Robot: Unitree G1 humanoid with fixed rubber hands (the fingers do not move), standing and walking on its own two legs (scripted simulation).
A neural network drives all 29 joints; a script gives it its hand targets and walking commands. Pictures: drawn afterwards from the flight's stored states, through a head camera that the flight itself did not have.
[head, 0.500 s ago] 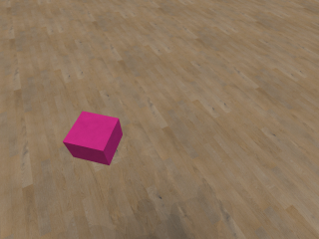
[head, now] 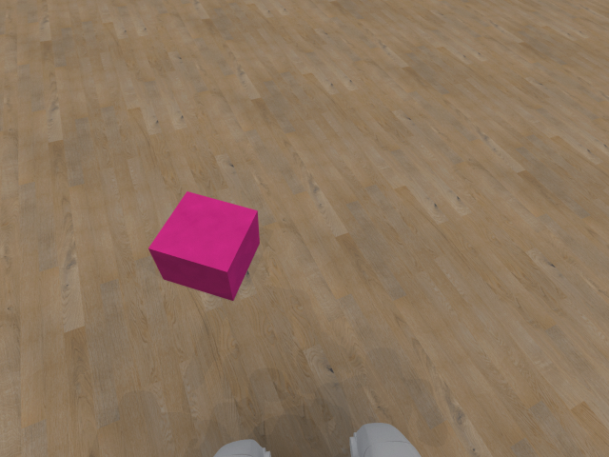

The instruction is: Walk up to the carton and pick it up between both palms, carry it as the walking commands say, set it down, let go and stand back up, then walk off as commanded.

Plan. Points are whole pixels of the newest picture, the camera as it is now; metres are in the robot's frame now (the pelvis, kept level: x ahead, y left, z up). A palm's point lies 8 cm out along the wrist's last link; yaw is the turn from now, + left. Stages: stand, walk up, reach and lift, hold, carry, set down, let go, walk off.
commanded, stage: walk up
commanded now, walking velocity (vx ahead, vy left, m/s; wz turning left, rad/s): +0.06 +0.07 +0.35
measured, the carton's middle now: (209, 245) +0.83 +0.28 -0.64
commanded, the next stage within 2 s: none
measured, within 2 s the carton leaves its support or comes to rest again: neither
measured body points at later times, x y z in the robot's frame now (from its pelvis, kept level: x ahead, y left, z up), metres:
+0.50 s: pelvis +0.04 +0.08 +0.02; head +0.07 +0.08 +0.47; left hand +0.06 +0.34 -0.12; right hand +0.13 -0.16 -0.12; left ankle +0.03 +0.21 -0.65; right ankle +0.04 -0.05 -0.71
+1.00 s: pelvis +0.11 +0.23 +0.01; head +0.14 +0.21 +0.46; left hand +0.23 +0.48 -0.12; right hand +0.11 +0.00 -0.15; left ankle +0.06 +0.30 -0.68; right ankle +0.11 +0.16 -0.71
